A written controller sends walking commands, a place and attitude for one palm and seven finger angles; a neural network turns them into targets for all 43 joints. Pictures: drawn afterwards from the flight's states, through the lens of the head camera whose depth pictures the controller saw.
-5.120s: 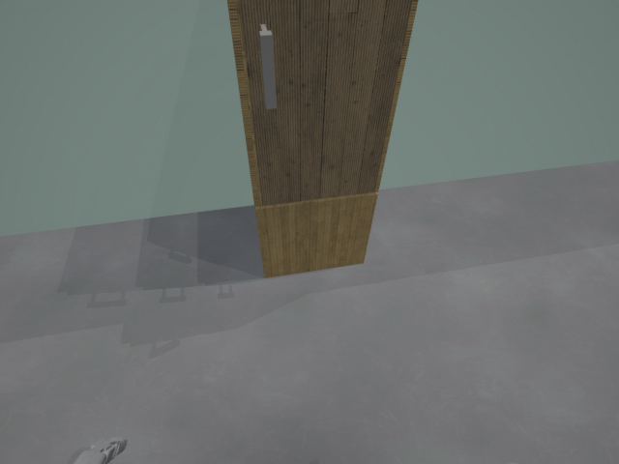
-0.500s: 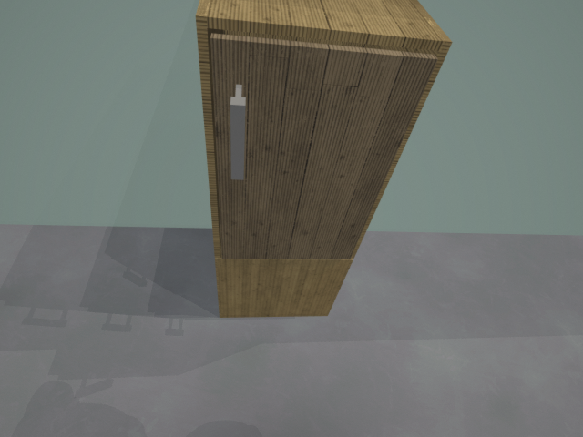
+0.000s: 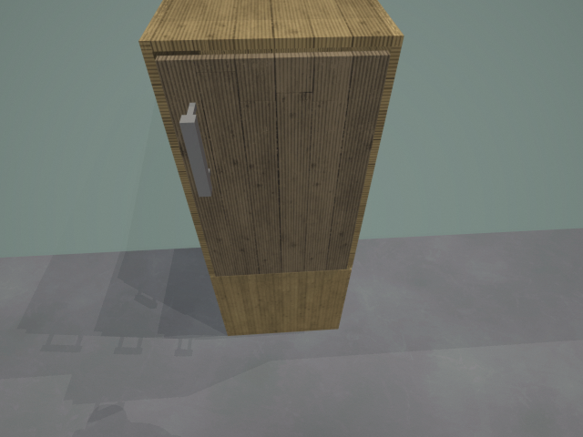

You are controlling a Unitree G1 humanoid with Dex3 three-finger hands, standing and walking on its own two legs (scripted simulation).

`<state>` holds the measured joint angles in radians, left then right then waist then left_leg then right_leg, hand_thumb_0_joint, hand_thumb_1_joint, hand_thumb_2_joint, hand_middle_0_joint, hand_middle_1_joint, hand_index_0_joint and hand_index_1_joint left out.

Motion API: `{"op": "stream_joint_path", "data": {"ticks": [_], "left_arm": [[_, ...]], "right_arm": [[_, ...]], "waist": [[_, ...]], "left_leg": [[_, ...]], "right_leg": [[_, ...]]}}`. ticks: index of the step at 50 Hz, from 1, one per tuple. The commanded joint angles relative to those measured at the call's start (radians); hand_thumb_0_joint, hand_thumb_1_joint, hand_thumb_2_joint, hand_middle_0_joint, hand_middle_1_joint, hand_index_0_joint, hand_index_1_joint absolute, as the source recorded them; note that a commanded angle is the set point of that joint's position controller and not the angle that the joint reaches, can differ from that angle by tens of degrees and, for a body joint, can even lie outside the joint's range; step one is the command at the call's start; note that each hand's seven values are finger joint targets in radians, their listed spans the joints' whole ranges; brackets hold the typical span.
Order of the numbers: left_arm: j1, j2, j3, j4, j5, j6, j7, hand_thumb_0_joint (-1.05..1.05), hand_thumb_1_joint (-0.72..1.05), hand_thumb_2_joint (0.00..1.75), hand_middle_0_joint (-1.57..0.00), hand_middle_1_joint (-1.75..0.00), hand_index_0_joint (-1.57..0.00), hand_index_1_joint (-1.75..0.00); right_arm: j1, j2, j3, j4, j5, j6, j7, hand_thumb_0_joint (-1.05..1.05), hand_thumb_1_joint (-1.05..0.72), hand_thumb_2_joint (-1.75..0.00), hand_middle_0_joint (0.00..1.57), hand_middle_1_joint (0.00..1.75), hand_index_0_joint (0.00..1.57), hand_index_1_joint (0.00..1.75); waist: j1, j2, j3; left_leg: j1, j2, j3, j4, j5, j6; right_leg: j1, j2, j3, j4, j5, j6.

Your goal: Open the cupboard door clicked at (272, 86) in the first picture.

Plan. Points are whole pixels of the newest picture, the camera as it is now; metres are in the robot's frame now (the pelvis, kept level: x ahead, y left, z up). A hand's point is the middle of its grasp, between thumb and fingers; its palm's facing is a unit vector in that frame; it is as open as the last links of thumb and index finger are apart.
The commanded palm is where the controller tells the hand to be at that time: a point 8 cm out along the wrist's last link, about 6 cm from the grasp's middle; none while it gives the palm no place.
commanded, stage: come to a stop and stand still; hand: left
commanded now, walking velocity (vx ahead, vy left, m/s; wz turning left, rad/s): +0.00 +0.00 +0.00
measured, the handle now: (199, 151) +0.56 +0.18 +0.10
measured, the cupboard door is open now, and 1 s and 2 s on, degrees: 0 0 0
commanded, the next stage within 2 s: look again from close up in 1.22 s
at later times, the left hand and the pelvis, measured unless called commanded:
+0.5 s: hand out of the picture -0.05 +0.16 -0.17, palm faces +0.05 -0.98 -0.17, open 7.3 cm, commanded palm none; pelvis -0.02 +0.00 +0.01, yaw +0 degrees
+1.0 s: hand out of the picture -0.03 +0.19 -0.17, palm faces +0.03 -0.98 -0.18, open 7.3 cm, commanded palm none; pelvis -0.03 +0.03 +0.01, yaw -1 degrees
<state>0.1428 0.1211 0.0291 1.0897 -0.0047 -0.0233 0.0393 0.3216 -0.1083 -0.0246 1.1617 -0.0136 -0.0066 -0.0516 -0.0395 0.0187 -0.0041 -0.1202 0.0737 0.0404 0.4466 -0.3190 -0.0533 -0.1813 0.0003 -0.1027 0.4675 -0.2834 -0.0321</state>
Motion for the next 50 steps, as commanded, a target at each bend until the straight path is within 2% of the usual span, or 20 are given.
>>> {"op": "stream_joint_path", "data": {"ticks": [1,3,4,6,11,17,19,20,26,35,41,42,50], "left_arm": [[0.124,0.094,0.008,0.006,0.010,0.006,0.001,0.00,0.90,0.90,-0.20,-0.30,-0.20,-0.30],[0.128,0.110,0.010,0.006,0.010,0.005,0.001,0.00,0.90,0.90,-0.20,-0.30,-0.20,-0.30],[0.133,0.107,0.009,0.004,0.012,0.005,0.001,0.00,0.90,0.90,-0.20,-0.30,-0.20,-0.30],[0.128,0.116,0.008,0.005,0.013,0.003,0.000,0.00,0.90,0.90,-0.20,-0.30,-0.20,-0.30],[0.136,0.134,0.005,0.012,0.012,0.002,-0.003,0.00,0.90,0.90,-0.20,-0.30,-0.20,-0.30],[0.165,0.139,0.000,0.031,0.010,0.003,-0.005,0.00,0.90,0.90,-0.20,-0.30,-0.20,-0.30],[0.172,0.135,-0.001,0.033,0.011,0.005,-0.006,0.00,0.90,0.90,-0.20,-0.30,-0.20,-0.30],[0.175,0.131,-0.002,0.035,0.011,0.005,-0.006,0.00,0.90,0.90,-0.20,-0.30,-0.20,-0.30],[0.197,0.117,-0.004,0.043,0.010,0.007,-0.005,0.00,0.90,0.90,-0.20,-0.30,-0.20,-0.30],[0.206,0.096,-0.004,0.040,0.011,0.005,-0.002,0.00,0.90,0.90,-0.20,-0.30,-0.20,-0.30],[0.208,0.093,-0.007,0.041,0.012,0.010,-0.001,0.00,0.90,0.90,-0.20,-0.30,-0.20,-0.30],[0.207,0.092,-0.006,0.041,0.013,0.010,-0.001,0.00,0.90,0.90,-0.20,-0.30,-0.20,-0.30],[0.203,0.097,-0.007,0.033,0.016,0.011,-0.001,0.00,0.90,0.90,-0.20,-0.30,-0.20,-0.30]], "right_arm": [[0.089,-0.065,-0.004,0.005,-0.004,-0.007,-0.002,0.00,-0.90,-0.90,0.20,0.30,0.20,0.30],[0.066,-0.076,-0.005,-0.005,-0.003,-0.004,-0.001,0.00,-0.90,-0.90,0.20,0.30,0.20,0.30],[0.056,-0.076,-0.006,-0.008,-0.002,-0.003,-0.002,0.00,-0.90,-0.90,0.20,0.30,0.20,0.30],[0.040,-0.088,-0.007,-0.016,-0.002,0.002,0.000,0.00,-0.90,-0.90,0.20,0.30,0.20,0.30],[0.014,-0.110,-0.002,-0.028,-0.001,0.005,0.002,0.00,-0.90,-0.90,0.20,0.30,0.20,0.30],[0.000,-0.125,0.004,-0.032,0.001,0.005,0.003,0.00,-0.90,-0.90,0.20,0.30,0.20,0.30],[0.007,-0.119,0.005,-0.028,0.001,0.006,0.004,0.00,-0.90,-0.90,0.20,0.30,0.20,0.30],[0.011,-0.120,0.005,-0.026,0.001,0.005,0.005,0.00,-0.90,-0.90,0.20,0.30,0.20,0.30],[0.031,-0.108,0.009,-0.016,0.001,-0.001,0.007,0.00,-0.90,-0.90,0.20,0.30,0.20,0.30],[0.066,-0.091,0.008,-0.008,0.002,-0.014,0.005,0.00,-0.90,-0.90,0.20,0.30,0.20,0.30],[0.076,-0.088,0.008,-0.006,0.003,-0.017,0.005,0.00,-0.90,-0.90,0.20,0.30,0.20,0.30],[0.079,-0.088,0.007,-0.008,0.003,-0.016,0.005,0.00,-0.90,-0.90,0.20,0.30,0.20,0.30],[0.074,-0.100,0.003,-0.017,0.005,-0.022,0.006,0.00,-0.90,-0.90,0.20,0.30,0.20,0.30]], "waist": [[0.031,0.008,0.072],[0.033,0.003,0.051],[0.032,-0.023,0.032],[0.027,-0.043,0.039],[0.029,-0.040,0.039],[0.035,-0.027,0.055],[0.037,-0.046,0.075],[0.035,-0.037,0.077],[0.042,-0.021,0.091],[0.046,-0.008,0.082],[0.049,0.004,0.109],[0.048,-0.009,0.116],[0.049,-0.007,0.099]], "left_leg": [[-0.035,0.056,-0.013,-0.069,0.320,0.035],[-0.024,0.052,-0.009,-0.066,0.300,0.033],[-0.010,0.053,-0.006,-0.063,0.282,0.033],[-0.004,0.047,-0.004,-0.067,0.247,0.030],[0.003,0.048,-0.003,-0.085,0.235,0.032],[0.010,0.045,-0.005,-0.100,0.200,0.035],[0.002,0.044,-0.006,-0.108,0.167,0.038],[-0.002,0.041,-0.009,-0.111,0.171,0.040],[-0.028,0.037,-0.017,-0.126,0.147,0.047],[-0.054,0.045,-0.032,-0.135,0.176,0.051],[-0.078,0.045,-0.041,-0.149,0.157,0.056],[-0.083,0.045,-0.043,-0.152,0.149,0.056],[-0.077,0.050,-0.054,-0.163,0.150,0.065]], "right_leg": [[0.035,-0.117,0.112,-0.088,0.425,0.001],[0.054,-0.120,0.117,-0.098,0.441,0.003],[0.059,-0.120,0.119,-0.107,0.439,0.005],[0.048,-0.125,0.126,-0.123,0.429,0.006],[0.054,-0.124,0.131,-0.143,0.405,0.005],[0.037,-0.119,0.139,-0.175,0.299,0.003],[0.023,-0.114,0.136,-0.197,0.215,0.007],[0.019,-0.114,0.140,-0.199,0.192,0.006],[0.008,-0.110,0.135,-0.201,0.106,0.006],[0.030,-0.106,0.111,-0.159,0.168,0.008],[0.019,-0.106,0.104,-0.148,0.157,0.013],[0.015,-0.104,0.106,-0.146,0.152,0.014],[0.014,-0.106,0.100,-0.130,0.162,0.021]]}}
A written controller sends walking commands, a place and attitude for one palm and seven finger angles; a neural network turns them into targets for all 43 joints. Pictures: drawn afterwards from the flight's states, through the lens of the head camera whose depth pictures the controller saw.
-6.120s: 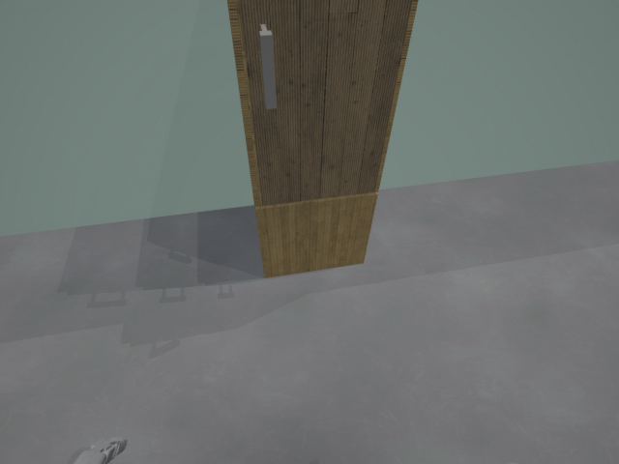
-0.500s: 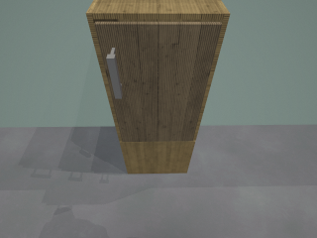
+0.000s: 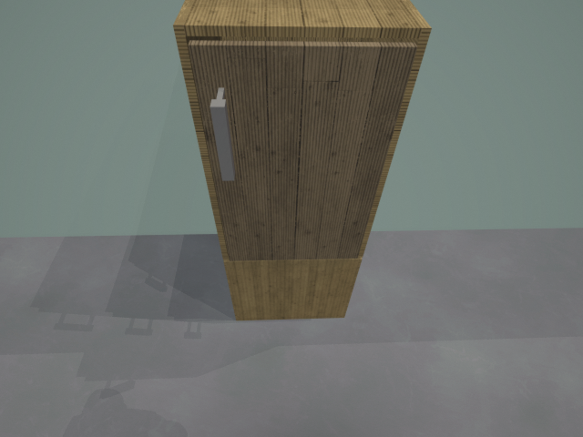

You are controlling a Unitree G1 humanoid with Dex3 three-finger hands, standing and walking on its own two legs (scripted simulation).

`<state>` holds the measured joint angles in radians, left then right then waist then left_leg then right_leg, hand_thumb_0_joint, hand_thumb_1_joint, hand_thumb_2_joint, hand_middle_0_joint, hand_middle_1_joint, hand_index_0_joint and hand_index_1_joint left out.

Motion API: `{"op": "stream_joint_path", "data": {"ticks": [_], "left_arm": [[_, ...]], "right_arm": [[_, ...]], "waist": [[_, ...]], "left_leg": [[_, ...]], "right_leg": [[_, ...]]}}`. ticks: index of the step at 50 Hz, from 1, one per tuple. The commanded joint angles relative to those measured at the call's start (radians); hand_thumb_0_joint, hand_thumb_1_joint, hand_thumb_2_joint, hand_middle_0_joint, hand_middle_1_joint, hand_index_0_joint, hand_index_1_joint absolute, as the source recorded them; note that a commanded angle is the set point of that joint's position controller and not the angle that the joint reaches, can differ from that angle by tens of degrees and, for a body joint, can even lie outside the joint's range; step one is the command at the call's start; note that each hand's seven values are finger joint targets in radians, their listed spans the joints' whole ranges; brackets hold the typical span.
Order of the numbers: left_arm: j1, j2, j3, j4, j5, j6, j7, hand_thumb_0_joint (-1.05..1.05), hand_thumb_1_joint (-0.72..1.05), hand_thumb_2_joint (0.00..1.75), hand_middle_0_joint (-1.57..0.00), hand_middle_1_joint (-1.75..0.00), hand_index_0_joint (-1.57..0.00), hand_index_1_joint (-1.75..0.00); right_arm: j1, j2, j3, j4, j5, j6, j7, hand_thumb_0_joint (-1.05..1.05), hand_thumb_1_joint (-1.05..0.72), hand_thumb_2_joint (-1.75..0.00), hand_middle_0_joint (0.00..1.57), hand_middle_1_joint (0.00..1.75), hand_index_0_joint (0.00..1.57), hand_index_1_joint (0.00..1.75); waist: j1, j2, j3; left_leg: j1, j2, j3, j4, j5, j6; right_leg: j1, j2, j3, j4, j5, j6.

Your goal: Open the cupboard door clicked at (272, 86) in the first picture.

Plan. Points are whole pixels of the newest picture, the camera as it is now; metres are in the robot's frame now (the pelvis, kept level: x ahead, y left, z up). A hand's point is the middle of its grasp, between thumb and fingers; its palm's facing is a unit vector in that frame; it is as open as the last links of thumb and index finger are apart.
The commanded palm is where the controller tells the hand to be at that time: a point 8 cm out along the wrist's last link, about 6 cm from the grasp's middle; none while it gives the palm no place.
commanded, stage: come to a stop and stand still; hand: left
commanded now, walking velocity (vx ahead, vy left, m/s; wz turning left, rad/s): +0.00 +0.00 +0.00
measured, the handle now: (225, 136) +0.59 +0.16 +0.09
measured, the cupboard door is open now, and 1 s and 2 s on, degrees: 0 0 0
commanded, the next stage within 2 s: look again from close up in 0.22 s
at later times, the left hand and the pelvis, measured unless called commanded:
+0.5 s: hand out of the picture +0.00 +0.19 -0.18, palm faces +0.02 -0.97 -0.22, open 7.3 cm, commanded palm none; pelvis +0.00 +0.02 -0.01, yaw +1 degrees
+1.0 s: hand out of the picture +0.02 +0.17 -0.18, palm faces +0.02 -0.98 -0.22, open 7.3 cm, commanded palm none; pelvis +0.01 -0.01 -0.01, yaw +0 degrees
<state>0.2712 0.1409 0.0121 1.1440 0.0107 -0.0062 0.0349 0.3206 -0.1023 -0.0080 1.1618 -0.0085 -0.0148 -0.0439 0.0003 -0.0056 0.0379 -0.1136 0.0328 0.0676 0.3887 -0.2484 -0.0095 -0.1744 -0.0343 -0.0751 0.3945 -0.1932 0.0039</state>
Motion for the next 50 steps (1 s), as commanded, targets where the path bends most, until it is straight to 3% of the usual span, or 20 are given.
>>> {"op": "stream_joint_path", "data": {"ticks": [1,15,16,17,18,19,20,21,23,27,29,33,46,48,50], "left_arm": [[0.076,0.080,0.011,-0.021,0.001,-0.007,0.003,0.00,0.90,0.90,-0.20,-0.30,-0.20,-0.30],[0.055,0.115,0.018,-0.024,0.005,-0.013,0.001,0.00,0.90,0.90,-0.20,-0.30,-0.20,-0.30],[0.123,0.110,-0.003,0.001,0.010,-0.030,0.041,0.00,0.90,0.90,-0.20,-0.30,-0.20,-0.30],[0.092,0.152,0.004,-0.041,0.004,-0.038,0.029,0.00,0.90,0.90,-0.20,-0.30,-0.20,-0.30],[0.054,0.139,0.000,-0.051,0.004,-0.036,0.017,0.00,0.90,0.90,-0.20,-0.30,-0.20,-0.30],[0.055,0.134,0.000,-0.058,0.007,-0.037,0.012,0.00,0.90,0.90,-0.20,-0.30,-0.20,-0.30],[0.061,0.130,-0.001,-0.064,0.007,-0.033,0.007,0.00,0.90,0.90,-0.20,-0.30,-0.20,-0.30],[0.057,0.121,-0.004,-0.064,0.006,-0.030,0.004,0.00,0.90,0.90,-0.20,-0.30,-0.20,-0.30],[0.051,0.108,-0.008,-0.064,0.006,-0.028,0.001,0.00,0.90,0.90,-0.20,-0.30,-0.20,-0.30],[0.038,0.111,-0.007,-0.068,0.005,-0.021,-0.002,0.00,0.90,0.90,-0.20,-0.30,-0.20,-0.30],[0.035,0.116,-0.005,-0.070,0.006,-0.019,-0.003,0.00,0.90,0.90,-0.20,-0.30,-0.20,-0.30],[0.037,0.126,0.000,-0.071,0.003,-0.020,-0.003,0.00,0.90,0.90,-0.20,-0.30,-0.20,-0.30],[0.030,0.132,0.008,-0.069,0.003,-0.022,-0.004,0.00,0.90,0.90,-0.20,-0.30,-0.20,-0.30],[0.045,0.124,0.010,-0.063,0.005,-0.018,-0.006,0.00,0.90,0.90,-0.20,-0.30,-0.20,-0.30],[0.047,0.126,0.013,-0.062,0.009,-0.012,-0.009,0.00,0.90,0.90,-0.20,-0.30,-0.20,-0.30]], "right_arm": [[0.070,-0.109,-0.015,-0.019,0.000,-0.015,-0.001,0.00,-0.90,-0.90,0.20,0.30,0.20,0.30],[0.029,-0.154,-0.025,-0.038,0.001,-0.021,0.000,0.00,-0.90,-0.90,0.20,0.30,0.20,0.30],[-0.067,-0.160,-0.013,-0.113,0.007,-0.030,0.019,0.00,-0.90,-0.90,0.20,0.30,0.20,0.30],[-0.002,-0.111,-0.010,-0.134,0.001,-0.014,0.023,0.00,-0.90,-0.90,0.20,0.30,0.20,0.30],[0.013,-0.117,-0.007,-0.123,-0.004,-0.018,0.024,0.00,-0.90,-0.90,0.20,0.30,0.20,0.30],[0.024,-0.120,-0.005,-0.127,-0.011,-0.023,0.029,0.00,-0.90,-0.90,0.20,0.30,0.20,0.30],[0.029,-0.128,-0.004,-0.141,-0.011,-0.025,0.028,0.00,-0.90,-0.90,0.20,0.30,0.20,0.30],[0.021,-0.136,-0.005,-0.146,-0.009,-0.025,0.026,0.00,-0.90,-0.90,0.20,0.30,0.20,0.30],[0.026,-0.149,-0.005,-0.155,-0.006,-0.028,0.022,0.00,-0.90,-0.90,0.20,0.30,0.20,0.30],[0.024,-0.162,-0.002,-0.154,-0.007,-0.026,0.019,0.00,-0.90,-0.90,0.20,0.30,0.20,0.30],[0.027,-0.161,-0.001,-0.149,-0.007,-0.025,0.018,0.00,-0.90,-0.90,0.20,0.30,0.20,0.30],[0.027,-0.169,0.002,-0.134,-0.007,-0.030,0.016,0.00,-0.90,-0.90,0.20,0.30,0.20,0.30],[0.023,-0.142,0.003,-0.091,-0.007,-0.022,0.014,0.00,-0.90,-0.90,0.20,0.30,0.20,0.30],[0.035,-0.134,0.003,-0.083,-0.010,-0.019,0.016,0.00,-0.90,-0.90,0.20,0.30,0.20,0.30],[0.036,-0.131,-0.001,-0.083,-0.015,-0.013,0.018,0.00,-0.90,-0.90,0.20,0.30,0.20,0.30]], "waist": [[0.010,0.019,0.053],[0.005,0.019,0.037],[0.035,0.025,0.056],[-0.016,0.036,-0.033],[-0.015,0.089,0.014],[-0.006,0.135,-0.007],[-0.007,0.125,-0.035],[-0.006,0.112,-0.032],[-0.006,0.029,-0.027],[-0.003,-0.003,0.044],[0.000,0.005,0.067],[0.002,-0.007,0.026],[0.004,-0.007,0.003],[0.004,-0.014,-0.013],[0.002,-0.014,0.023]], "left_leg": [[-0.081,0.089,-0.083,-0.104,0.079,0.021],[-0.054,0.091,-0.088,-0.105,0.118,0.028],[-0.136,0.100,-0.038,0.105,0.203,0.003],[-0.113,0.038,-0.057,0.060,-0.020,0.004],[-0.125,0.048,-0.072,0.010,-0.003,0.015],[-0.137,0.061,-0.081,0.015,0.041,0.020],[-0.140,0.070,-0.097,0.000,0.030,0.027],[-0.140,0.077,-0.105,-0.013,0.043,0.035],[-0.131,0.082,-0.112,-0.014,0.092,0.044],[-0.150,0.079,-0.111,-0.043,0.073,0.047],[-0.160,0.077,-0.107,-0.053,0.062,0.047],[-0.118,0.073,-0.093,-0.044,0.116,0.045],[-0.096,0.067,-0.063,-0.020,0.110,0.033],[-0.099,0.066,-0.065,-0.012,0.040,0.038],[-0.131,0.065,-0.070,-0.002,-0.041,0.044]], "right_leg": [[0.007,-0.072,0.074,-0.058,0.074,-0.014],[0.011,-0.080,0.076,-0.058,0.102,-0.014],[-0.016,-0.132,0.125,-0.006,0.360,-0.024],[0.002,-0.149,0.146,-0.013,0.139,-0.045],[-0.050,-0.118,0.117,-0.001,-0.027,-0.050],[-0.043,-0.092,0.090,0.024,-0.044,-0.046],[-0.029,-0.078,0.079,0.038,-0.063,-0.042],[-0.028,-0.071,0.073,0.047,-0.043,-0.039],[-0.026,-0.067,0.065,0.058,0.002,-0.033],[-0.053,-0.068,0.068,0.053,-0.006,-0.028],[-0.059,-0.068,0.066,0.051,-0.011,-0.027],[-0.037,-0.077,0.074,0.051,0.047,-0.026],[-0.017,-0.087,0.090,0.034,0.108,-0.036],[-0.010,-0.081,0.074,0.040,-0.004,-0.037],[-0.042,-0.076,0.068,0.041,-0.135,-0.041]]}}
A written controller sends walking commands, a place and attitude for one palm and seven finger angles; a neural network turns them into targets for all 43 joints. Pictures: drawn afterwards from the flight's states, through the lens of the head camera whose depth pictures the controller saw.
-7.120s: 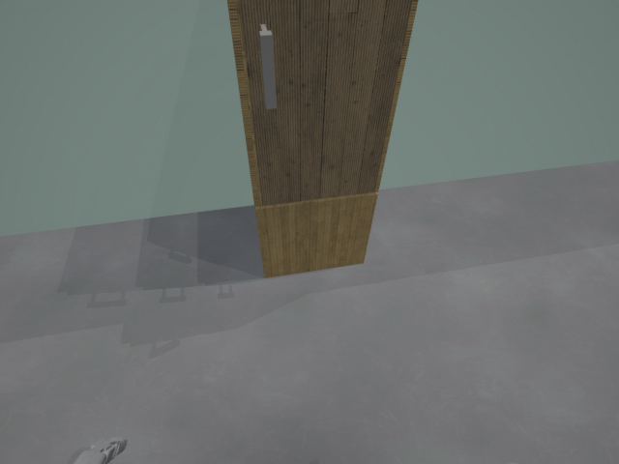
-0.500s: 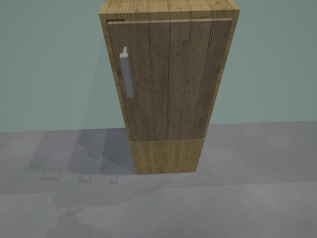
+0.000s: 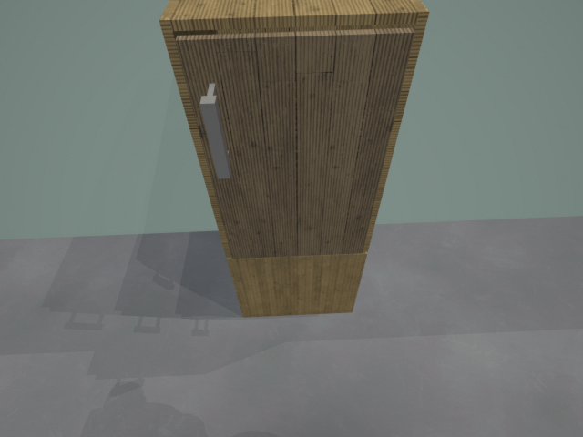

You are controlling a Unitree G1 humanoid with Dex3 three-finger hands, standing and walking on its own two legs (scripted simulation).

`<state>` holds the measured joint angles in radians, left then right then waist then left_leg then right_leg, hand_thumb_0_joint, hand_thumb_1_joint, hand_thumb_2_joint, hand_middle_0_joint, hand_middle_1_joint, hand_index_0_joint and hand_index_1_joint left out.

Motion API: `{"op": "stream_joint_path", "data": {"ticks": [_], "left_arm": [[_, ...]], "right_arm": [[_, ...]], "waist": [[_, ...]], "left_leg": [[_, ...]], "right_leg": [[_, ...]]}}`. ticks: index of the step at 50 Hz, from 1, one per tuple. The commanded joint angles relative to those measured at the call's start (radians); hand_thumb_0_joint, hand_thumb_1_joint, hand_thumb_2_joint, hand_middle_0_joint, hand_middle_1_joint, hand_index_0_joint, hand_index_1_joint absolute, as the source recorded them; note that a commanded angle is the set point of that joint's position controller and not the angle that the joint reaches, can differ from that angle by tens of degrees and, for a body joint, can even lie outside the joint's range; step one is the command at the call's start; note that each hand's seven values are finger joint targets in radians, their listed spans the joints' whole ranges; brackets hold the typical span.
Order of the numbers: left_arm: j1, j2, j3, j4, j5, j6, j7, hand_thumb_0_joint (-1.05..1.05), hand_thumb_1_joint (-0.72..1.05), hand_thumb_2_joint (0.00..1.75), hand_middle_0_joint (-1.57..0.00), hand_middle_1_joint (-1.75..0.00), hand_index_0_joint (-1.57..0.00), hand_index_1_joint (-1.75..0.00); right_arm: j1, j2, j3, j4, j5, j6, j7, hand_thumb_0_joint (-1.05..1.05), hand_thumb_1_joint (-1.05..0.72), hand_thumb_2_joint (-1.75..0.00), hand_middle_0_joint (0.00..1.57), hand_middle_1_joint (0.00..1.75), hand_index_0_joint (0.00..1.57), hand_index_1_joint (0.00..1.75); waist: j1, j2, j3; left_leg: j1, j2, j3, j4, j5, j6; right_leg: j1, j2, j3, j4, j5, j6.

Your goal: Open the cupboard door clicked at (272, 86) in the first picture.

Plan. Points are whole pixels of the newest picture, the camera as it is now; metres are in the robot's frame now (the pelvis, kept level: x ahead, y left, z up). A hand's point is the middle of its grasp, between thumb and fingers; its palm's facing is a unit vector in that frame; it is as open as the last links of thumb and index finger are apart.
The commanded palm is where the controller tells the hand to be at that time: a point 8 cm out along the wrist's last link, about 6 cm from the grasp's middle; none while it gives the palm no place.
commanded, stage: shuffle to correct the standing spot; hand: left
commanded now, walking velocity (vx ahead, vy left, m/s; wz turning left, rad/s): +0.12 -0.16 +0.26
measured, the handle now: (218, 133) +0.58 +0.16 +0.10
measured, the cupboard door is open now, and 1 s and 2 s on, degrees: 0 0 0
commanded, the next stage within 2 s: come to a stop and stand still in 0.38 s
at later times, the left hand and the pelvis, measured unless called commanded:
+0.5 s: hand out of the picture +0.06 +0.14 -0.19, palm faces +0.07 -0.98 -0.17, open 7.3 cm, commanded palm none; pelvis +0.07 -0.04 -0.02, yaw +4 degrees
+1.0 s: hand out of the picture +0.06 +0.12 -0.17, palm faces +0.18 -0.96 -0.23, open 7.3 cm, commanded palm none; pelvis +0.06 -0.07 +0.00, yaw +6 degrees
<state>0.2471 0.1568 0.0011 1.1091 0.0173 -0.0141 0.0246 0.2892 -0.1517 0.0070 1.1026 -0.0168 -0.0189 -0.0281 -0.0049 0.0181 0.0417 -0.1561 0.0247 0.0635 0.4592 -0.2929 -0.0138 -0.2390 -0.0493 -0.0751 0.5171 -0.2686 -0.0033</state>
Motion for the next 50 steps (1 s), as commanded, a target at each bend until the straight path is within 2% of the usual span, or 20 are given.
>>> {"op": "stream_joint_path", "data": {"ticks": [1,6,11,14,16,17,18,20,23,25,26,27,28,29,30,32,35,43,48,50], "left_arm": [[0.076,0.108,0.026,-0.029,0.004,-0.001,-0.001,0.00,0.90,0.90,-0.20,-0.30,-0.20,-0.30],[0.098,0.112,0.038,-0.038,0.008,0.001,-0.010,0.00,0.90,0.90,-0.20,-0.30,-0.20,-0.30],[0.170,0.124,0.052,-0.025,0.008,-0.003,-0.011,0.00,0.90,0.90,-0.20,-0.30,-0.20,-0.30],[0.182,0.123,0.058,-0.021,0.010,-0.001,-0.008,0.00,0.90,0.90,-0.20,-0.30,-0.20,-0.30],[0.141,0.091,0.053,-0.040,0.009,0.006,-0.010,0.00,0.90,0.90,-0.20,-0.30,-0.20,-0.30],[0.113,0.060,0.047,-0.061,0.009,0.005,-0.012,0.00,0.90,0.90,-0.20,-0.30,-0.20,-0.30],[0.050,0.044,0.043,-0.091,0.011,0.002,-0.014,0.00,0.90,0.90,-0.20,-0.30,-0.20,-0.30],[-0.052,0.070,0.059,-0.135,0.010,0.000,-0.019,0.00,0.90,0.90,-0.20,-0.30,-0.20,-0.30],[-0.029,0.037,0.068,-0.139,0.000,0.006,-0.039,0.00,0.90,0.90,-0.20,-0.30,-0.20,-0.30],[0.078,0.025,0.071,-0.113,-0.001,0.006,-0.050,0.00,0.90,0.90,-0.20,-0.30,-0.20,-0.30],[0.175,0.045,0.076,-0.082,0.001,0.000,-0.046,0.00,0.90,0.90,-0.20,-0.30,-0.20,-0.30],[0.293,0.112,0.087,-0.045,0.006,-0.012,-0.032,0.00,0.90,0.90,-0.20,-0.30,-0.20,-0.30],[0.345,0.201,0.104,-0.028,0.013,-0.020,-0.014,0.00,0.90,0.90,-0.20,-0.30,-0.20,-0.30],[0.303,0.195,0.083,-0.047,-0.003,-0.022,-0.008,0.00,0.90,0.90,-0.20,-0.30,-0.20,-0.30],[0.217,0.201,0.077,-0.065,0.003,-0.022,-0.004,0.00,0.90,0.90,-0.20,-0.30,-0.20,-0.30],[0.109,0.176,0.068,-0.100,0.010,-0.030,0.008,0.00,0.90,0.90,-0.20,-0.30,-0.20,-0.30],[0.088,0.146,0.062,-0.114,0.010,-0.018,0.021,0.00,0.90,0.90,-0.20,-0.30,-0.20,-0.30],[0.089,0.177,0.077,-0.145,0.013,0.000,0.026,0.00,0.90,0.90,-0.20,-0.30,-0.20,-0.30],[0.048,0.197,0.077,-0.166,0.021,0.009,0.019,0.00,0.90,0.90,-0.20,-0.30,-0.20,-0.30],[0.029,0.191,0.073,-0.164,0.013,0.015,0.016,0.00,0.90,0.90,-0.20,-0.30,-0.20,-0.30]], "right_arm": [[0.066,-0.081,-0.016,-0.025,-0.009,-0.007,0.003,0.00,-0.90,-0.90,0.20,0.30,0.20,0.30],[0.082,-0.075,-0.026,-0.034,-0.014,-0.006,0.002,0.00,-0.90,-0.90,0.20,0.30,0.20,0.30],[0.084,-0.051,-0.026,-0.045,-0.012,-0.013,-0.006,0.00,-0.90,-0.90,0.20,0.30,0.20,0.30],[0.098,-0.036,-0.029,-0.041,-0.010,-0.015,-0.010,0.00,-0.90,-0.90,0.20,0.30,0.20,0.30],[0.150,-0.067,-0.034,-0.012,-0.014,-0.021,-0.011,0.00,-0.90,-0.90,0.20,0.30,0.20,0.30],[0.212,-0.119,-0.049,0.014,-0.019,-0.023,-0.019,0.00,-0.90,-0.90,0.20,0.30,0.20,0.30],[0.263,-0.161,-0.062,0.030,-0.025,-0.021,-0.032,0.00,-0.90,-0.90,0.20,0.30,0.20,0.30],[0.302,-0.174,-0.067,0.043,-0.033,-0.018,-0.044,0.00,-0.90,-0.90,0.20,0.30,0.20,0.30],[0.156,-0.192,-0.073,-0.009,-0.034,-0.022,-0.050,0.00,-0.90,-0.90,0.20,0.30,0.20,0.30],[0.035,-0.201,-0.074,-0.047,-0.028,-0.019,-0.045,0.00,-0.90,-0.90,0.20,0.30,0.20,0.30],[0.025,-0.199,-0.075,-0.055,-0.015,-0.017,-0.038,0.00,-0.90,-0.90,0.20,0.30,0.20,0.30],[0.036,-0.167,-0.073,-0.062,-0.001,-0.017,-0.030,0.00,-0.90,-0.90,0.20,0.30,0.20,0.30],[0.051,-0.083,-0.057,-0.085,0.007,-0.017,-0.024,0.00,-0.90,-0.90,0.20,0.30,0.20,0.30],[0.049,-0.065,-0.049,-0.102,0.013,-0.002,-0.028,0.00,-0.90,-0.90,0.20,0.30,0.20,0.30],[0.075,-0.059,-0.053,-0.089,0.013,0.002,-0.024,0.00,-0.90,-0.90,0.20,0.30,0.20,0.30],[0.012,-0.066,-0.062,-0.083,0.013,0.008,-0.016,0.00,-0.90,-0.90,0.20,0.30,0.20,0.30],[-0.002,-0.034,-0.054,-0.077,0.011,0.032,-0.005,0.00,-0.90,-0.90,0.20,0.30,0.20,0.30],[-0.122,-0.084,-0.065,-0.160,0.001,0.059,0.014,0.00,-0.90,-0.90,0.20,0.30,0.20,0.30],[-0.130,-0.067,-0.058,-0.186,0.008,0.045,0.024,0.00,-0.90,-0.90,0.20,0.30,0.20,0.30],[-0.063,-0.056,-0.053,-0.162,0.007,0.033,0.022,0.00,-0.90,-0.90,0.20,0.30,0.20,0.30]], "waist": [[0.008,-0.025,0.038],[0.006,-0.017,0.067],[0.018,-0.106,0.031],[0.004,-0.101,0.010],[-0.027,0.062,0.004],[-0.049,0.213,-0.010],[-0.077,0.300,0.022],[-0.107,0.251,0.062],[-0.041,0.213,0.056],[0.037,0.183,0.009],[0.078,0.119,-0.048],[0.119,-0.057,-0.132],[0.124,-0.372,-0.165],[0.096,-0.308,-0.202],[0.052,-0.187,-0.144],[0.037,-0.217,-0.038],[0.030,-0.140,-0.050],[0.050,-0.119,-0.091],[0.036,-0.170,-0.082],[0.006,-0.144,-0.087]], "left_leg": [[-0.103,0.075,-0.069,-0.073,-0.029,0.052],[-0.159,0.076,-0.083,-0.022,-0.033,0.067],[-0.205,0.036,-0.009,0.155,0.053,0.054],[-0.173,0.036,0.008,0.194,0.067,0.051],[-0.045,0.113,-0.077,0.082,0.264,0.069],[0.054,0.229,-0.230,0.014,0.436,0.120],[0.159,0.327,-0.369,-0.027,0.705,0.187],[0.228,0.395,-0.403,-0.001,0.956,0.240],[0.090,0.348,-0.286,-0.015,0.709,0.183],[-0.070,0.251,-0.139,0.046,0.545,0.102],[-0.122,0.181,-0.087,0.131,0.478,0.067],[-0.190,0.107,-0.049,0.276,0.280,0.033],[-0.339,-0.012,0.006,0.535,-0.278,-0.001],[-0.272,0.006,-0.098,0.620,-0.377,0.009],[-0.258,0.025,-0.105,0.617,-0.368,0.009],[-0.304,0.031,-0.094,0.680,-0.297,0.004],[-0.294,0.009,-0.054,0.595,-0.234,-0.014],[-0.358,-0.004,-0.074,0.575,-0.140,-0.037],[-0.189,-0.011,-0.037,0.308,-0.109,-0.015],[-0.014,-0.033,0.000,0.106,0.013,-0.006]], "right_leg": [[0.004,-0.061,0.065,-0.085,-0.111,-0.036],[-0.013,-0.060,0.051,-0.067,-0.168,-0.047],[0.056,-0.114,0.099,-0.073,-0.006,-0.089],[0.053,-0.129,0.095,-0.048,0.103,-0.113],[-0.046,-0.052,-0.014,0.104,0.112,-0.077],[-0.161,0.012,-0.087,0.249,0.002,-0.040],[-0.326,0.046,-0.091,0.358,-0.210,-0.028],[-0.469,0.011,0.011,0.504,-0.386,-0.044],[-0.365,-0.014,0.029,0.445,-0.309,-0.039],[-0.096,0.027,-0.042,0.173,-0.119,-0.033],[0.066,0.051,-0.066,0.048,0.046,-0.019],[0.232,-0.034,0.030,-0.015,0.202,-0.028],[0.313,-0.288,0.330,-0.083,0.573,-0.110],[0.233,-0.355,0.396,-0.109,0.823,-0.193],[0.161,-0.357,0.315,-0.097,0.782,-0.229],[0.072,-0.301,0.284,-0.056,0.919,-0.220],[0.074,-0.269,0.183,-0.064,0.901,-0.190],[0.128,-0.313,0.227,-0.126,0.663,-0.228],[0.002,-0.273,0.219,-0.169,0.291,-0.198],[-0.093,-0.209,0.173,-0.152,0.091,-0.142]]}}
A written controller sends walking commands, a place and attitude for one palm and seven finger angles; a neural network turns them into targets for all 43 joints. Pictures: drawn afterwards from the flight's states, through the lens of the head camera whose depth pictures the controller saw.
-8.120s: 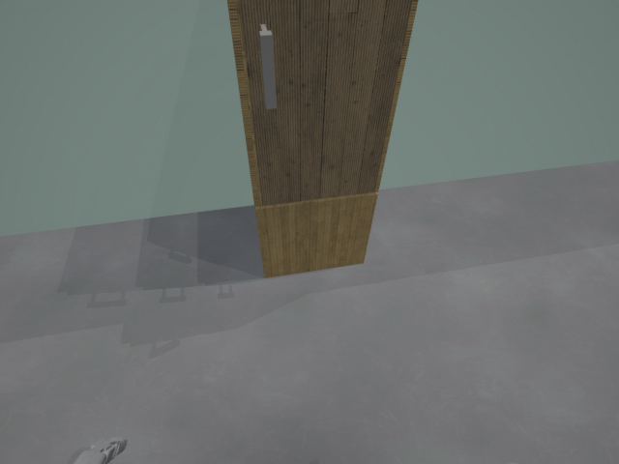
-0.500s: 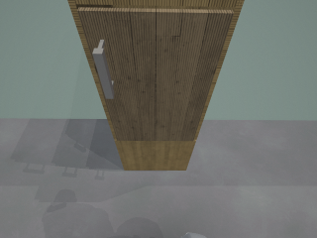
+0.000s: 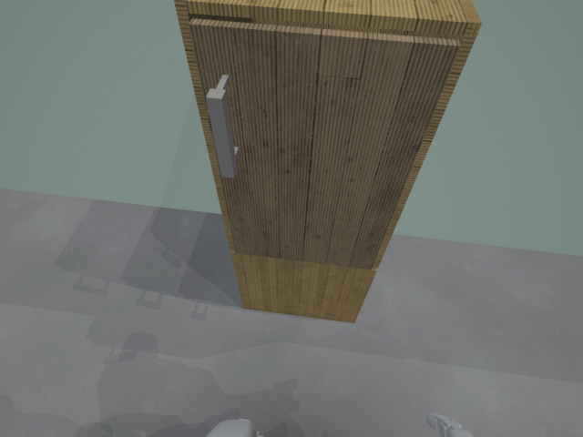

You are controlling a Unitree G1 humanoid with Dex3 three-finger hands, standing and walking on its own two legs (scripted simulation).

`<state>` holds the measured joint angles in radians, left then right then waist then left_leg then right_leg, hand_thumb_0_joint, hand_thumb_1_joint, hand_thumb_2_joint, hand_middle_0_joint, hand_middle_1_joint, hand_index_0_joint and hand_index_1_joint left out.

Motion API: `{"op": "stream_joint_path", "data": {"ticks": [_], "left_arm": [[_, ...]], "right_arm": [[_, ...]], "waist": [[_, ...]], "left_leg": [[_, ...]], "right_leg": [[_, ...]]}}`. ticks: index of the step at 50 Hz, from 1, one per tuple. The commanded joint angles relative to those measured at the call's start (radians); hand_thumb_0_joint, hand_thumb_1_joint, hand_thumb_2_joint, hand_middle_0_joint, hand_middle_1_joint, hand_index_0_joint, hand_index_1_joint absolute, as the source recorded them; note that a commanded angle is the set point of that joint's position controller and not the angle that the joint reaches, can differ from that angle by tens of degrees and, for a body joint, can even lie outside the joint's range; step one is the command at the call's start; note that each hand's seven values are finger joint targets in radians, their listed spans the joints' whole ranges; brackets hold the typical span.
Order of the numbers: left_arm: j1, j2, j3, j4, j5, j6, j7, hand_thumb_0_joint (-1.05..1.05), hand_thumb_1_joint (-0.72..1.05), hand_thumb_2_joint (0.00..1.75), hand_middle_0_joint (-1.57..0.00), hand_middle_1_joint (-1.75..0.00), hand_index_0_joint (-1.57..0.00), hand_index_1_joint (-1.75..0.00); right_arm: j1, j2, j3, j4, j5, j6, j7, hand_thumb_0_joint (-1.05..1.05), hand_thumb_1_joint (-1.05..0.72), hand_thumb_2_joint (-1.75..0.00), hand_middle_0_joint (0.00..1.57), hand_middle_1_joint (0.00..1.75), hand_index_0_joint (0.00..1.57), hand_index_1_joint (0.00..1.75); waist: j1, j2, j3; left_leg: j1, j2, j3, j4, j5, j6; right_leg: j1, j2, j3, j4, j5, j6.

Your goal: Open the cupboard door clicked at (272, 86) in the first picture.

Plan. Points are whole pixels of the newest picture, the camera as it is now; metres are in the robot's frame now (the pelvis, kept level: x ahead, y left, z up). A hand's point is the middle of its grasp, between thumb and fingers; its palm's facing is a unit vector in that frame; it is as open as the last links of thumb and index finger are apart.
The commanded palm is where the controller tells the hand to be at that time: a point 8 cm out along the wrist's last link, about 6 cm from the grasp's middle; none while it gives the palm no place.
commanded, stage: come to a stop and stand still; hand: left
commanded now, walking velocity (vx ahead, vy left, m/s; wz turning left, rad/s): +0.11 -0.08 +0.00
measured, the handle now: (226, 128) +0.54 +0.17 +0.10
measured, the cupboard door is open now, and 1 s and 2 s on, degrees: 0 0 0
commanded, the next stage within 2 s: look again from close up in 0.96 s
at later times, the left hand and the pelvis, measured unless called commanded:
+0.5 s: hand out of the picture +0.02 +0.18 -0.17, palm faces -0.01 -0.98 -0.22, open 7.3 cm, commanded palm none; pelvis -0.01 +0.00 +0.00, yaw -1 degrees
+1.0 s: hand out of the picture -0.03 +0.12 -0.17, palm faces +0.04 -0.99 -0.15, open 7.3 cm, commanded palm none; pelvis +0.00 -0.03 +0.01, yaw -1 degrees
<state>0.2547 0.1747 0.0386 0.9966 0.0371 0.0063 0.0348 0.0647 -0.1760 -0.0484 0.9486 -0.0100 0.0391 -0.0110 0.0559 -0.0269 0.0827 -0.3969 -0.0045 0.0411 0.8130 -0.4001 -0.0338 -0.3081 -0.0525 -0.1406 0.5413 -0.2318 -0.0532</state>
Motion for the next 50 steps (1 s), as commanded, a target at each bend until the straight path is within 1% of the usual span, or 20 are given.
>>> {"op": "stream_joint_path", "data": {"ticks": [1,2,3,4,5,7,11,16,19,21,22,23,25,27,30,32,34,36,42,50], "left_arm": [[0.019,0.156,0.029,-0.046,-0.012,-0.001,0.003,0.00,0.90,0.90,-0.20,-0.30,-0.20,-0.30],[0.031,0.119,0.019,-0.045,-0.015,0.003,0.000,0.00,0.90,0.90,-0.20,-0.30,-0.20,-0.30],[0.045,0.071,0.009,-0.048,-0.022,0.007,-0.006,0.00,0.90,0.90,-0.20,-0.30,-0.20,-0.30],[0.024,0.057,0.002,-0.056,-0.017,0.005,-0.009,0.00,0.90,0.90,-0.20,-0.30,-0.20,-0.30],[0.033,0.044,0.002,-0.052,-0.015,0.002,-0.014,0.00,0.90,0.90,-0.20,-0.30,-0.20,-0.30],[0.049,0.050,0.003,-0.009,-0.004,0.011,-0.023,0.00,0.90,0.90,-0.20,-0.30,-0.20,-0.30],[0.069,0.033,0.007,0.003,-0.003,0.010,-0.036,0.00,0.90,0.90,-0.20,-0.30,-0.20,-0.30],[0.023,0.021,0.001,-0.011,-0.012,0.003,-0.037,0.00,0.90,0.90,-0.20,-0.30,-0.20,-0.30],[0.067,0.018,0.001,0.013,-0.019,-0.009,-0.031,0.00,0.90,0.90,-0.20,-0.30,-0.20,-0.30],[0.132,0.057,0.007,0.043,-0.016,-0.017,-0.021,0.00,0.90,0.90,-0.20,-0.30,-0.20,-0.30],[0.157,0.102,0.011,0.059,-0.013,-0.021,-0.012,0.00,0.90,0.90,-0.20,-0.30,-0.20,-0.30],[0.155,0.131,0.007,0.060,-0.019,-0.024,-0.011,0.00,0.90,0.90,-0.20,-0.30,-0.20,-0.30],[0.109,0.094,0.000,0.060,-0.018,-0.034,-0.005,0.00,0.90,0.90,-0.20,-0.30,-0.20,-0.30],[0.080,0.076,-0.009,0.062,-0.024,-0.034,-0.004,0.00,0.90,0.90,-0.20,-0.30,-0.20,-0.30],[0.049,0.073,-0.014,0.062,-0.031,-0.029,-0.005,0.00,0.90,0.90,-0.20,-0.30,-0.20,-0.30],[0.058,0.043,-0.020,0.068,-0.036,-0.023,-0.006,0.00,0.90,0.90,-0.20,-0.30,-0.20,-0.30],[0.080,0.028,-0.020,0.073,-0.027,-0.017,-0.002,0.00,0.90,0.90,-0.20,-0.30,-0.20,-0.30],[0.088,0.041,-0.019,0.090,-0.033,-0.017,-0.003,0.00,0.90,0.90,-0.20,-0.30,-0.20,-0.30],[0.131,0.037,-0.025,0.108,-0.031,-0.030,0.001,0.00,0.90,0.90,-0.20,-0.30,-0.20,-0.30],[0.160,0.023,-0.026,0.121,-0.027,-0.033,0.007,0.00,0.90,0.90,-0.20,-0.30,-0.20,-0.30]], "right_arm": [[0.194,-0.037,0.006,0.011,-0.001,-0.033,0.004,0.00,-0.90,-0.90,0.20,0.30,0.20,0.30],[0.227,-0.075,0.002,0.023,-0.004,-0.043,-0.001,0.00,-0.90,-0.90,0.20,0.30,0.20,0.30],[0.226,-0.133,-0.006,0.013,-0.017,-0.047,-0.004,0.00,-0.90,-0.90,0.20,0.30,0.20,0.30],[0.197,-0.162,-0.007,-0.008,-0.020,-0.041,-0.008,0.00,-0.90,-0.90,0.20,0.30,0.20,0.30],[0.143,-0.159,0.001,-0.021,-0.029,-0.038,-0.008,0.00,-0.90,-0.90,0.20,0.30,0.20,0.30],[0.132,-0.122,0.009,-0.007,-0.028,-0.048,-0.017,0.00,-0.90,-0.90,0.20,0.30,0.20,0.30],[0.196,-0.122,-0.003,0.002,-0.026,-0.057,-0.026,0.00,-0.90,-0.90,0.20,0.30,0.20,0.30],[0.281,-0.140,-0.008,0.045,-0.031,-0.062,-0.035,0.00,-0.90,-0.90,0.20,0.30,0.20,0.30],[0.287,-0.137,-0.009,0.066,-0.023,-0.058,-0.035,0.00,-0.90,-0.90,0.20,0.30,0.20,0.30],[0.286,-0.096,0.001,0.075,-0.006,-0.061,-0.029,0.00,-0.90,-0.90,0.20,0.30,0.20,0.30],[0.257,-0.048,0.015,0.067,-0.001,-0.062,-0.027,0.00,-0.90,-0.90,0.20,0.30,0.20,0.30],[0.224,-0.031,0.024,0.053,-0.005,-0.059,-0.022,0.00,-0.90,-0.90,0.20,0.30,0.20,0.30],[0.208,-0.030,0.023,0.077,-0.014,-0.047,-0.022,0.00,-0.90,-0.90,0.20,0.30,0.20,0.30],[0.240,-0.010,0.030,0.118,-0.006,-0.045,-0.025,0.00,-0.90,-0.90,0.20,0.30,0.20,0.30],[0.300,0.012,0.038,0.164,-0.004,-0.045,-0.024,0.00,-0.90,-0.90,0.20,0.30,0.20,0.30],[0.314,-0.018,0.040,0.181,-0.007,-0.053,-0.030,0.00,-0.90,-0.90,0.20,0.30,0.20,0.30],[0.312,-0.028,0.035,0.180,-0.006,-0.050,-0.034,0.00,-0.90,-0.90,0.20,0.30,0.20,0.30],[0.290,-0.016,0.044,0.189,-0.005,-0.055,-0.034,0.00,-0.90,-0.90,0.20,0.30,0.20,0.30],[0.275,-0.018,0.038,0.184,0.000,-0.057,-0.038,0.00,-0.90,-0.90,0.20,0.30,0.20,0.30],[0.267,-0.017,0.040,0.187,0.001,-0.059,-0.040,0.00,-0.90,-0.90,0.20,0.30,0.20,0.30]], "waist": [[-0.067,-0.080,-0.120],[-0.076,0.032,-0.125],[-0.070,0.232,-0.087],[-0.068,0.265,-0.026],[-0.045,0.211,0.020],[-0.043,0.231,0.017],[-0.055,0.090,-0.011],[-0.092,0.147,-0.086],[-0.064,0.140,-0.129],[-0.038,0.014,-0.163],[-0.027,-0.135,-0.130],[-0.024,-0.171,-0.091],[-0.034,-0.181,-0.033],[-0.052,-0.094,-0.033],[-0.077,-0.028,-0.005],[-0.068,0.048,0.040],[-0.059,0.003,0.071],[-0.052,0.102,0.057],[-0.053,-0.005,-0.038],[-0.053,0.011,-0.040]], "left_leg": [[0.320,0.005,0.024,-0.349,0.169,0.021],[0.373,0.074,-0.038,-0.419,0.144,0.036],[0.295,0.233,-0.267,-0.531,0.052,0.101],[0.139,0.327,-0.370,-0.627,-0.034,0.178],[0.004,0.335,-0.328,-0.650,-0.126,0.200],[0.029,0.266,-0.314,-0.675,-0.147,0.179],[0.129,0.270,-0.273,-0.649,-0.015,0.197],[0.290,0.283,-0.254,-0.558,0.338,0.213],[0.267,0.242,-0.206,-0.451,0.494,0.181],[0.099,0.160,-0.102,-0.356,0.289,0.097],[-0.018,0.073,0.001,-0.269,0.097,0.051],[-0.060,0.041,0.025,-0.228,-0.043,0.028],[-0.046,0.067,-0.002,-0.126,-0.070,0.026],[0.015,0.069,0.001,-0.139,0.005,0.018],[0.179,0.071,0.003,-0.298,0.210,0.021],[0.212,0.122,-0.056,-0.385,0.347,0.044],[0.175,0.139,-0.054,-0.386,0.303,0.050],[0.185,0.129,-0.058,-0.403,0.354,0.051],[0.244,0.119,-0.034,-0.393,0.354,0.043],[0.260,0.120,-0.025,-0.406,0.376,0.041]], "right_leg": [[-0.080,-0.159,0.211,-0.157,-0.074,-0.050],[-0.123,-0.101,0.174,-0.099,-0.183,-0.009],[-0.158,-0.012,0.099,0.005,-0.255,0.042],[-0.110,0.012,0.063,0.106,-0.269,0.058],[-0.050,0.001,0.084,0.156,-0.246,0.052],[-0.052,0.018,0.105,0.268,-0.213,0.041],[-0.124,0.020,0.123,0.346,-0.182,0.047],[-0.094,0.027,0.116,0.179,-0.262,0.052],[0.067,0.043,0.098,-0.067,-0.128,0.047],[0.305,-0.031,0.179,-0.213,0.059,0.039],[0.354,-0.157,0.304,-0.247,0.175,0.009],[0.303,-0.235,0.348,-0.251,0.267,-0.056],[0.237,-0.213,0.311,-0.228,0.442,-0.107],[0.217,-0.176,0.260,-0.202,0.490,-0.117],[0.094,-0.118,0.204,-0.193,0.297,-0.073],[0.043,-0.050,0.182,-0.192,0.120,-0.018],[0.057,-0.029,0.187,-0.234,0.022,-0.002],[0.093,-0.035,0.190,-0.214,0.096,0.003],[0.156,-0.055,0.196,-0.225,0.249,0.019],[0.167,-0.055,0.192,-0.220,0.307,0.021]]}}
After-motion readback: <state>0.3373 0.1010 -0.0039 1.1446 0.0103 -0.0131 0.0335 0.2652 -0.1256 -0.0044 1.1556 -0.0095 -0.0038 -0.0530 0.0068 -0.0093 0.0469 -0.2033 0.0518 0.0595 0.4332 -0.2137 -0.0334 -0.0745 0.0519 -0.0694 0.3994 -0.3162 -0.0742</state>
